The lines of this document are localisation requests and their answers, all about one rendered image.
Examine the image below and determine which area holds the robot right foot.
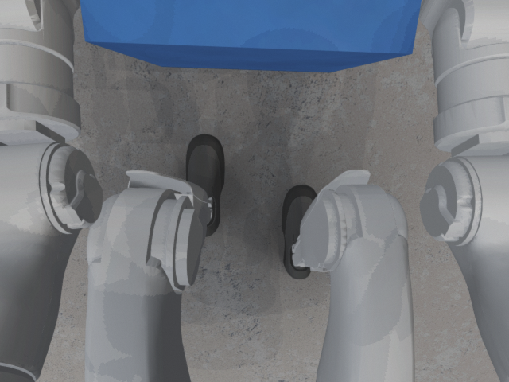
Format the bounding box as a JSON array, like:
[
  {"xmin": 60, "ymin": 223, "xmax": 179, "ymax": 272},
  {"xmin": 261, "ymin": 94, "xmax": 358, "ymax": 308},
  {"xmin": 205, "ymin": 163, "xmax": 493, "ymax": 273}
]
[{"xmin": 282, "ymin": 185, "xmax": 317, "ymax": 279}]

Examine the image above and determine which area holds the left robot forearm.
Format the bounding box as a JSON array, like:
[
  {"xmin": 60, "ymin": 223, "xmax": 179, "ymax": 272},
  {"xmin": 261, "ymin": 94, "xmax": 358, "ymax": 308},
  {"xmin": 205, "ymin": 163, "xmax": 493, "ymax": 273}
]
[{"xmin": 0, "ymin": 0, "xmax": 81, "ymax": 146}]

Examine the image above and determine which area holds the left robot thigh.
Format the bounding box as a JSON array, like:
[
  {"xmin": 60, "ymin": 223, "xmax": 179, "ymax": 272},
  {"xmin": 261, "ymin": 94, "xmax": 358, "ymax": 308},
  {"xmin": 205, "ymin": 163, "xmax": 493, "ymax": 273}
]
[{"xmin": 85, "ymin": 188, "xmax": 203, "ymax": 382}]

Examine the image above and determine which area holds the carton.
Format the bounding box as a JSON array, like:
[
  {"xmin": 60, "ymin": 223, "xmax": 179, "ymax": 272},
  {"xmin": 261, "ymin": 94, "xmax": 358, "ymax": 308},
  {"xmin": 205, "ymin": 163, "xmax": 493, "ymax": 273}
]
[{"xmin": 80, "ymin": 0, "xmax": 422, "ymax": 72}]

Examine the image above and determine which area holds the left robot upper arm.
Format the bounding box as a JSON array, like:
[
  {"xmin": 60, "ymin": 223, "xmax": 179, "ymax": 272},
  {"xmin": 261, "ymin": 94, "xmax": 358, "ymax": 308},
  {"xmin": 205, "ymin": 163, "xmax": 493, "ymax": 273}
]
[{"xmin": 0, "ymin": 142, "xmax": 103, "ymax": 382}]

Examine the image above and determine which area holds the right robot upper arm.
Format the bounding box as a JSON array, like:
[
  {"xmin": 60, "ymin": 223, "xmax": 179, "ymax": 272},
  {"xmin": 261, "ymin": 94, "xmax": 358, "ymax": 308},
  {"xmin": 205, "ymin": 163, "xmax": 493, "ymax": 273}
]
[{"xmin": 420, "ymin": 155, "xmax": 509, "ymax": 382}]

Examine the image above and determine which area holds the right robot forearm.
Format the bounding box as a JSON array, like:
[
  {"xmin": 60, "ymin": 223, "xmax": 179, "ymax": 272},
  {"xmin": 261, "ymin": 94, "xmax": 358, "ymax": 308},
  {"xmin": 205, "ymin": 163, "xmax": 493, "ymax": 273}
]
[{"xmin": 419, "ymin": 0, "xmax": 509, "ymax": 158}]

